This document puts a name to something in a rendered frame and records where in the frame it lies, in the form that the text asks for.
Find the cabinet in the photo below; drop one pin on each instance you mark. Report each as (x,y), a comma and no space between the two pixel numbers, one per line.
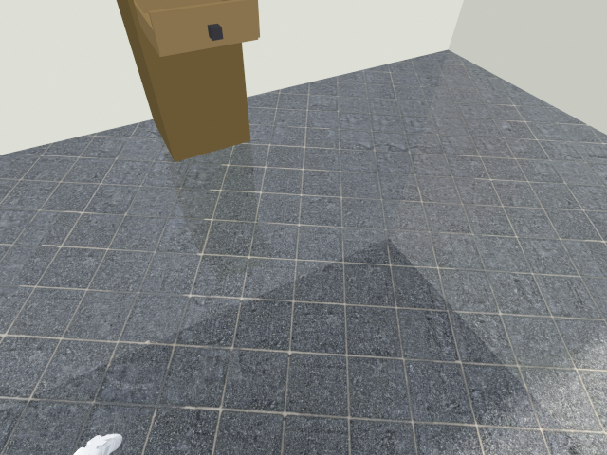
(198,99)

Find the drawer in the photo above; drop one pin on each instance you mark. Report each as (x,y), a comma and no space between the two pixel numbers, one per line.
(179,26)

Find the robot left hand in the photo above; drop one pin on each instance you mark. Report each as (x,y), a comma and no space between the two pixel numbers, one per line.
(101,445)

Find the handle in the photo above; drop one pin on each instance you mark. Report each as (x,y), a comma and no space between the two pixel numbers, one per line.
(215,32)

